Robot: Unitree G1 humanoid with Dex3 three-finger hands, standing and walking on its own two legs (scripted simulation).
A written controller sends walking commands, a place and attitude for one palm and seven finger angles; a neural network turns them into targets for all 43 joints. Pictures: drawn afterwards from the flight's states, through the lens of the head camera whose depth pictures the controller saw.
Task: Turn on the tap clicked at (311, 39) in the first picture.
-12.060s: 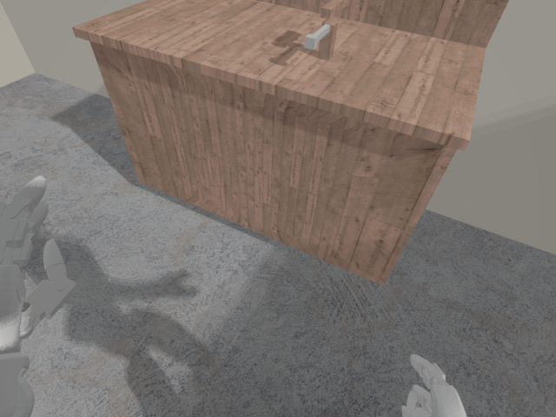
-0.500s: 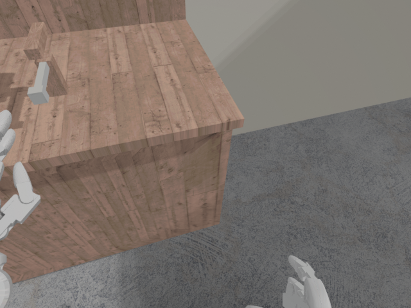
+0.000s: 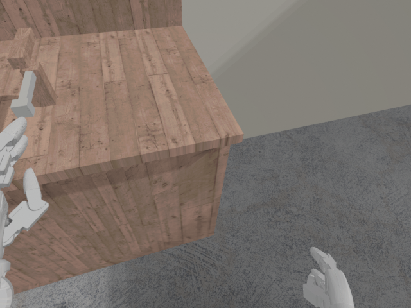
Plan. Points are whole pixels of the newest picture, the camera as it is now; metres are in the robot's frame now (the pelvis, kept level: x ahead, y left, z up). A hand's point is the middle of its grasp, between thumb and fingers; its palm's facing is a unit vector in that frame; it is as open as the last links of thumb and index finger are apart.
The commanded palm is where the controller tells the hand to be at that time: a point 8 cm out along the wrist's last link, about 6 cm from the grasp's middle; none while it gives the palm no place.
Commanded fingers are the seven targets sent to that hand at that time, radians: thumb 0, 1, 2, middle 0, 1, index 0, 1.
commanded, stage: come to a stop and stand still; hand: left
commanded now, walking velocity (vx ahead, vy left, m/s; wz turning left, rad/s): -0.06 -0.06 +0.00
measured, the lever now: (23, 108) +0.42 +0.40 +0.14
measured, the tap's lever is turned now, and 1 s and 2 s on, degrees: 0 0 0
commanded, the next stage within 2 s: look again from close up in 1.24 s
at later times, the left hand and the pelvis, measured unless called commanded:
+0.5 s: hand (79, 213) +0.22 +0.21 +0.14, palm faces +0.27 -0.89 -0.38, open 7.4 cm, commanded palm +0.16 +0.26 +0.18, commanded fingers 0.00 0.90 0.90 -0.20 -0.30 -0.20 -0.30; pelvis -0.02 -0.01 +0.01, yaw -3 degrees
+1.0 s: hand (36, 185) +0.24 +0.27 +0.16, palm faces +0.36 -0.86 -0.37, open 7.4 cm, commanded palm +0.18 +0.30 +0.18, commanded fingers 0.00 0.90 0.90 -0.20 -0.30 -0.20 -0.30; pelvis +0.01 +0.03 +0.01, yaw -3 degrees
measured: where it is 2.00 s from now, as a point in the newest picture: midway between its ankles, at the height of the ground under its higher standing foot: outside the picture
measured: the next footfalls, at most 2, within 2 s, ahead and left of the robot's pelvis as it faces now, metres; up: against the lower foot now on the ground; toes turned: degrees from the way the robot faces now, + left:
none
